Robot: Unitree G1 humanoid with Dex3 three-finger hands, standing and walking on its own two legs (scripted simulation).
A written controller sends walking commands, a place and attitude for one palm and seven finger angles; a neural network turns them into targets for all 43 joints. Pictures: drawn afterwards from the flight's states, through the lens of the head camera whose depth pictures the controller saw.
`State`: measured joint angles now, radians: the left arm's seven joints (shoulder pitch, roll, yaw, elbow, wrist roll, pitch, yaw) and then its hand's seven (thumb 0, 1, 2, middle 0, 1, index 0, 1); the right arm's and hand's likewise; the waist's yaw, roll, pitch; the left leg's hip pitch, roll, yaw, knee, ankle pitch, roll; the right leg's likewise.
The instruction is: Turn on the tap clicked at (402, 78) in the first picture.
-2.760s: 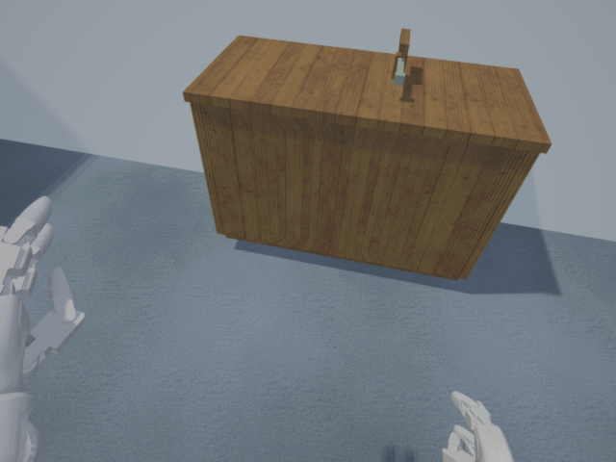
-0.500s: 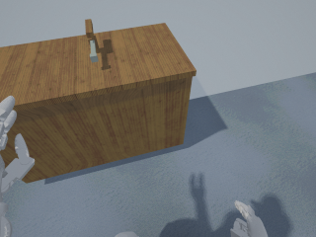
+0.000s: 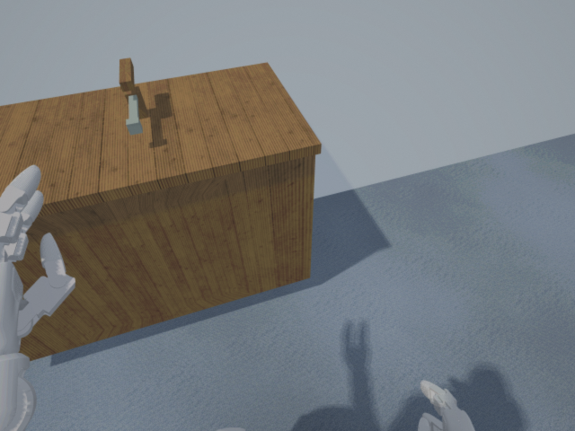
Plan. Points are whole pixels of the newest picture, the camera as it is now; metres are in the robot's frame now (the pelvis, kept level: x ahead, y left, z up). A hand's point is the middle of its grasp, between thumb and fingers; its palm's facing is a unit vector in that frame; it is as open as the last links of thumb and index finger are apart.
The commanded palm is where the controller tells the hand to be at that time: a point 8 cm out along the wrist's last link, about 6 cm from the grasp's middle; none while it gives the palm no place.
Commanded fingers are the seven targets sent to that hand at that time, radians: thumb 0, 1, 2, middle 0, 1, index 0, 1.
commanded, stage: take the last steps up to it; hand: left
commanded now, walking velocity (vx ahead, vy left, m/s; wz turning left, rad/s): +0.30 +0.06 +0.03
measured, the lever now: (134, 126) +0.73 +0.41 +0.03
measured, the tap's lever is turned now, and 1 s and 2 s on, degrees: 0 0 0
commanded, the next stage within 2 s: come to a stop and stand still in 1.28 s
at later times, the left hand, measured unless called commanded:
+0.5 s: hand (99, 211) +0.30 +0.23 +0.20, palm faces +0.41 -0.81 -0.41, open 7.4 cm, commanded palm +0.25 +0.28 +0.19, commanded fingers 0.00 0.90 0.90 -0.20 -0.30 -0.20 -0.30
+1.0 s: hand (132, 145) +0.43 +0.24 +0.19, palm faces +0.44 -0.81 -0.39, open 7.4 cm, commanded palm +0.36 +0.28 +0.19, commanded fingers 0.00 0.90 0.90 -0.20 -0.30 -0.20 -0.30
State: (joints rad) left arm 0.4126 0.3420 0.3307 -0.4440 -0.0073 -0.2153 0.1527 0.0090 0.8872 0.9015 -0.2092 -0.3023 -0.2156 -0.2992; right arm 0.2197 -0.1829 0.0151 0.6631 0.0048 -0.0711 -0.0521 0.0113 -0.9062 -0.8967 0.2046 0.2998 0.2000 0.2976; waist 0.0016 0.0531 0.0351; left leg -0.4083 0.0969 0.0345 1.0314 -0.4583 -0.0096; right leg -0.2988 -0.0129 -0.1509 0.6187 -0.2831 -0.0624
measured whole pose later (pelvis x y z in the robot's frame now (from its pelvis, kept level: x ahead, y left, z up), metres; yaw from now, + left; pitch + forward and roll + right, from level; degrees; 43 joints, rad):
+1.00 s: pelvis +0.21 -0.01 +0.01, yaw +1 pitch -1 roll +0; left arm 0.42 0.39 0.39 -0.49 -0.03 -0.24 0.17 0.01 0.89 0.90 -0.21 -0.30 -0.21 -0.30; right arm 0.20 -0.18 -0.03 0.61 0.01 -0.10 -0.06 0.01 -0.91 -0.90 0.20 0.30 0.19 0.30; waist -0.02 -0.02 0.04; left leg -0.29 0.07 0.13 0.57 -0.26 0.01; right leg -0.40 -0.05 -0.07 0.99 -0.50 0.01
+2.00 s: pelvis +0.30 -0.03 +0.01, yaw +1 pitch -1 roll -1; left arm 0.33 0.42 0.36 -0.40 0.00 -0.17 0.11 0.01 0.88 0.90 -0.21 -0.30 -0.22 -0.30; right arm 0.24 -0.20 0.00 0.62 -0.01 -0.09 -0.08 0.01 -0.91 -0.90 0.20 0.30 0.20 0.30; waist 0.05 0.00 0.02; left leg -0.28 0.04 0.01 0.55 -0.24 0.01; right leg -0.23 0.03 -0.09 0.47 -0.23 -0.04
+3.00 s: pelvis +0.32 +0.02 +0.02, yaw +1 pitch +0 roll -1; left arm 0.42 0.36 0.35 -0.46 -0.05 -0.21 0.10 0.01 0.89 0.90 -0.21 -0.30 -0.21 -0.30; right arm 0.19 -0.20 0.02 0.58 0.01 -0.11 -0.03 0.01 -0.91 -0.90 0.20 0.30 0.20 0.30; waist 0.03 -0.03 0.04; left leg -0.21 -0.03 0.01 0.44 -0.22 0.05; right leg -0.16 0.00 -0.02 0.37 -0.20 0.01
